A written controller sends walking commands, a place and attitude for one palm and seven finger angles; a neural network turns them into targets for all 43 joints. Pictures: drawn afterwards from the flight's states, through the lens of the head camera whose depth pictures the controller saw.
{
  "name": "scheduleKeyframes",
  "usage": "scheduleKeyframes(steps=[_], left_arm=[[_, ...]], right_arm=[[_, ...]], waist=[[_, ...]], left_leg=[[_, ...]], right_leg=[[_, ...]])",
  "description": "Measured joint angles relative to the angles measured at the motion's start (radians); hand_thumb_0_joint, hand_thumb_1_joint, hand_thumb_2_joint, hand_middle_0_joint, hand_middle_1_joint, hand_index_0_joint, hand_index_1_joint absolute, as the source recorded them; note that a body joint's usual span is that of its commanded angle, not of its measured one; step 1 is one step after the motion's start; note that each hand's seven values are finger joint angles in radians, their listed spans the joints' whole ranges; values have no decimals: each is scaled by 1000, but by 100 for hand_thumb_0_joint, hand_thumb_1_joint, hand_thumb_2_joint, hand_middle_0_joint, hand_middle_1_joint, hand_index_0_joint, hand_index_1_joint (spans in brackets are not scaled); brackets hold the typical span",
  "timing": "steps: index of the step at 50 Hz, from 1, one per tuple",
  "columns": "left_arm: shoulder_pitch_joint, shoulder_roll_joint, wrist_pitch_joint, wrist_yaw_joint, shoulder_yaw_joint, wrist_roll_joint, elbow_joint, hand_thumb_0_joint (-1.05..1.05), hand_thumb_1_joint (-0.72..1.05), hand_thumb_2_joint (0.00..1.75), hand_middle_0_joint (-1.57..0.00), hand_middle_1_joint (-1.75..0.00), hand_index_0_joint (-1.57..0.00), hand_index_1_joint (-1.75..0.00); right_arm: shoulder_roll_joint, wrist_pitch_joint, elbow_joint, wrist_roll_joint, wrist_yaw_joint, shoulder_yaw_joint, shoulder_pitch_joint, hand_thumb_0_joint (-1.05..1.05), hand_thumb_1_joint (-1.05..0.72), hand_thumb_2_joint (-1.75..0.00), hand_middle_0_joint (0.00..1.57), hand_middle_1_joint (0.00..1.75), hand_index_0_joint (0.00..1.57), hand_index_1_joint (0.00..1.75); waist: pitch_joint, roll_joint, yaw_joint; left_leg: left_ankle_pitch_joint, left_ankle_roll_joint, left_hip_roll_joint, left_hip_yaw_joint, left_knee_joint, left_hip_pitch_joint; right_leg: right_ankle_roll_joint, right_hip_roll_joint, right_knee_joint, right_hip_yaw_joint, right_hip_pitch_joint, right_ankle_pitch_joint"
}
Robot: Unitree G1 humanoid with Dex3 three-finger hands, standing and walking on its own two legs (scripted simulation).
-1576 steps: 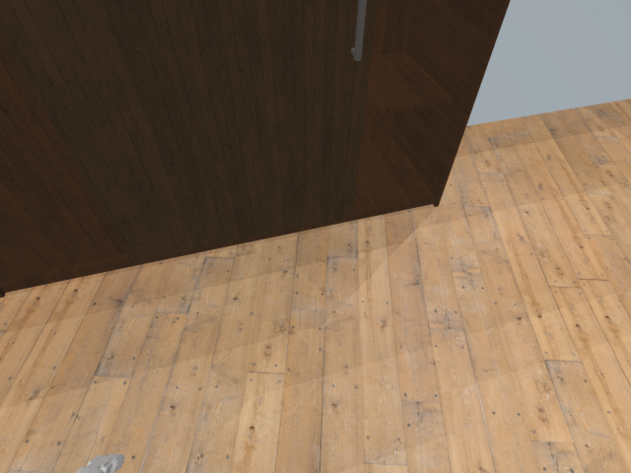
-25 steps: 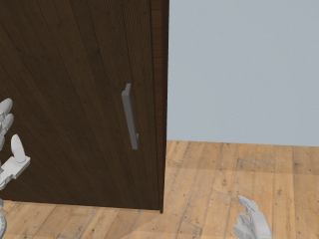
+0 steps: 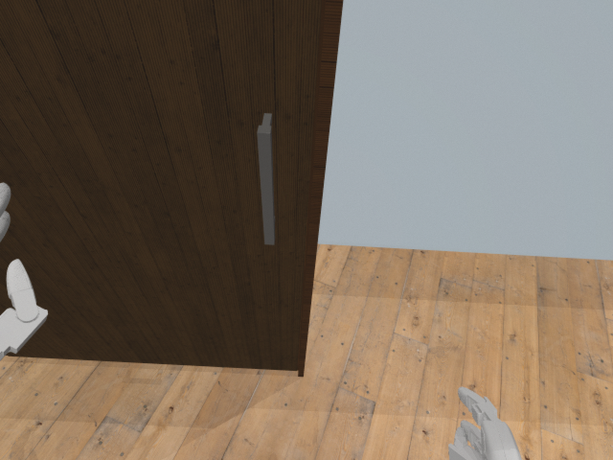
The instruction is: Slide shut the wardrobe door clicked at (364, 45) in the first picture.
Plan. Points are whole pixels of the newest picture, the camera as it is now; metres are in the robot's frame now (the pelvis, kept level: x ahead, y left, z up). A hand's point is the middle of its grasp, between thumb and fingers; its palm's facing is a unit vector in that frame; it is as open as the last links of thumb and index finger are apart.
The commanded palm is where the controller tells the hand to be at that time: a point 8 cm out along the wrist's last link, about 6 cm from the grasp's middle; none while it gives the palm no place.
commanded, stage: step back with the hand held close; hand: left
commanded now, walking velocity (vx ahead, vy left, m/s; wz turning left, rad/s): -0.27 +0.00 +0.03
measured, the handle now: (268, 185) +0.46 +0.10 +0.10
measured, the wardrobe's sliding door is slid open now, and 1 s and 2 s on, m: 0.00 0.00 0.00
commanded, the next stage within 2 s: stop stepping back and stand still in 0.70 s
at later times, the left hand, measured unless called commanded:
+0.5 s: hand (42, 375) +0.15 +0.23 +0.17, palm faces +0.29 -0.83 -0.48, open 7.4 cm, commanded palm +0.08 +0.29 +0.19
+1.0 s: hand out of the picture +0.02 +0.28 +0.18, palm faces +0.35 -0.80 -0.48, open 7.4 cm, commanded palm -0.03 +0.32 +0.19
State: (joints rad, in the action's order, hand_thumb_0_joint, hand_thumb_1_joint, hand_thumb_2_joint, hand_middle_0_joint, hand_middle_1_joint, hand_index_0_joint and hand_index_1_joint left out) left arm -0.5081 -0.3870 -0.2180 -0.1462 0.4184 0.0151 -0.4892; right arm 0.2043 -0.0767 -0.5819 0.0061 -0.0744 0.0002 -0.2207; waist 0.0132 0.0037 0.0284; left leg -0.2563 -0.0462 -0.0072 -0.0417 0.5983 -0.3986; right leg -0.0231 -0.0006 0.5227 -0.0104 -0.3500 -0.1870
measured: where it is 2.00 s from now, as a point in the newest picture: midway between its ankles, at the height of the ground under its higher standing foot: outside the picture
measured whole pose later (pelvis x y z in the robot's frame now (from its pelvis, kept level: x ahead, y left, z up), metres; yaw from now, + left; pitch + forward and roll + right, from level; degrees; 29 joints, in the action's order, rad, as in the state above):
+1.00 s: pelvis -0.18 +0.03 +0.01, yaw -3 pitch +2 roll -1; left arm -0.60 -0.50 -0.18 -0.14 0.44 0.06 -0.60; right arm 0.15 -0.12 -0.61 0.04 -0.07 0.04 -0.21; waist -0.02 0.06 0.03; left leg -0.16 0.02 -0.05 0.00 0.44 -0.49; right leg 0.07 0.03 0.35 0.02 -0.11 -0.29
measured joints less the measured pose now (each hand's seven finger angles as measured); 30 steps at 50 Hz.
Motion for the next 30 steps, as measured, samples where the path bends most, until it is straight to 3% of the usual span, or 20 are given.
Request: scheduleKeyframes(steps=[5,10,13,15,18,21,24,27,30], left_arm=[[8,-9,-13,-12,-8,-3,-40,1,89,90,-21,-30,-21,-30],[21,-41,-29,-4,30,-22,-23,1,89,90,-21,-30,-21,-30],[-8,-48,-41,-6,57,-8,-29,1,89,90,-21,-30,-21,-30],[-19,-47,-44,-4,60,-1,-38,1,89,90,-21,-30,-21,-30],[10,-31,-46,9,30,5,-36,1,89,90,-20,-30,-21,-30],[28,-38,-32,24,-8,14,-46,1,89,90,-21,-30,-21,-30],[-1,-63,-28,37,-19,26,-67,1,89,90,-21,-30,-21,-30],[-48,-91,-36,36,-12,33,-86,1,89,90,-21,-30,-22,-30],[-74,-97,-40,23,-2,27,-87,1,88,90,-21,-30,-22,-30]], right_arm=[[3,-16,-15,6,-1,1,2,1,-90,-90,20,30,20,30],[-19,-34,-20,12,-2,-8,-17,1,-90,-90,20,30,20,30],[-30,-47,-28,16,7,2,-20,1,-90,-90,20,30,20,30],[-32,-54,-32,21,10,11,-7,1,-90,-90,20,30,20,30],[-25,-48,-48,24,8,17,55,1,-90,-90,20,30,21,30],[-26,-29,-44,16,7,11,102,1,-90,-90,20,30,21,30],[-28,-14,-15,9,6,5,113,1,-90,-90,20,30,21,30],[-20,-7,-1,5,1,-5,90,1,-90,-90,20,30,21,30],[-5,6,-16,11,-6,-18,46,1,-90,-90,20,30,20,30]], waist=[[17,13,-13],[12,-6,-32],[-15,0,-18],[-22,12,-2],[14,6,21],[46,1,16],[42,-4,-8],[15,0,-27],[-29,21,-21]], left_leg=[[65,-11,-3,5,11,-25],[95,-24,4,41,-31,-25],[125,-15,14,35,-72,-41],[140,-10,16,18,-84,-62],[171,-3,35,-5,-103,-78],[210,3,49,-11,-135,-66],[225,7,59,-7,-130,-71],[104,39,41,26,-43,-101],[-4,64,1,52,108,-94]], right_leg=[[-2,0,34,2,-29,-16],[9,55,234,-5,-11,-140],[19,61,139,11,75,-171],[27,51,3,6,142,-114],[23,62,-74,-18,150,-137],[26,74,-55,-25,132,-104],[30,85,-33,-22,120,-102],[35,84,-16,-19,113,-104],[29,66,-11,-34,107,-102]])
